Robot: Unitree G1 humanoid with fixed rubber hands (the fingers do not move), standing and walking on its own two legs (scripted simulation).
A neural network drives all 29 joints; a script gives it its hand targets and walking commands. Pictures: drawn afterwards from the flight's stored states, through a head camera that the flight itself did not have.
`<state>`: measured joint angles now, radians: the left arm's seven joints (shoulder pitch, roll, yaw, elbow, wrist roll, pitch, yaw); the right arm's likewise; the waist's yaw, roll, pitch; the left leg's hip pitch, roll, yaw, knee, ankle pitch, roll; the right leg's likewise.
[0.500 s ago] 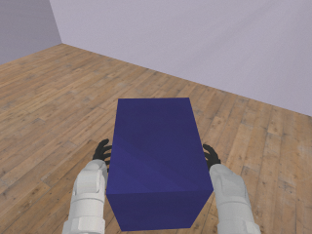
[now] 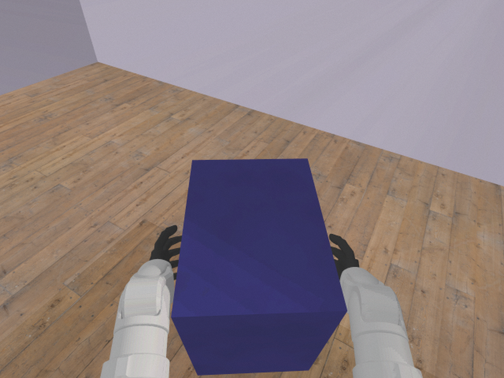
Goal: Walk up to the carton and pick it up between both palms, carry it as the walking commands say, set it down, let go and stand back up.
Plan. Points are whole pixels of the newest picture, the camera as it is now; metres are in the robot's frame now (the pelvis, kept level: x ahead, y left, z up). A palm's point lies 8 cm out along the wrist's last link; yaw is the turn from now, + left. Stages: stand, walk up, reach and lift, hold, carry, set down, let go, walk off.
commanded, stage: reach and lift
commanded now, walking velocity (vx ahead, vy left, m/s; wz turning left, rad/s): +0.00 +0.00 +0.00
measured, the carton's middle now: (252, 268) +0.34 +0.03 -0.01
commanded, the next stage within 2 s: hold in 0.52 s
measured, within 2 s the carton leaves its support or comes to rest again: neither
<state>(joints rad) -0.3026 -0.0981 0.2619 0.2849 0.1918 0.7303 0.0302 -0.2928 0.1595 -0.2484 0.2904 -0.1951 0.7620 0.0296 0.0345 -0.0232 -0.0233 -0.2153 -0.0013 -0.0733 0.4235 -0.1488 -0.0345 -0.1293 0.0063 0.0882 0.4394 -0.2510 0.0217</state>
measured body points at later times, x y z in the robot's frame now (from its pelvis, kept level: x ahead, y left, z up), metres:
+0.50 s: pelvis -0.01 +0.00 +0.00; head -0.04 +0.01 +0.45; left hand +0.29 +0.18 +0.03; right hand +0.29 -0.13 +0.03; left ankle +0.05 +0.13 -0.74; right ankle +0.00 -0.14 -0.74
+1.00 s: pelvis -0.01 +0.00 +0.00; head -0.05 +0.02 +0.45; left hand +0.28 +0.18 +0.03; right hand +0.29 -0.13 +0.03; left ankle +0.05 +0.13 -0.74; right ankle +0.00 -0.14 -0.74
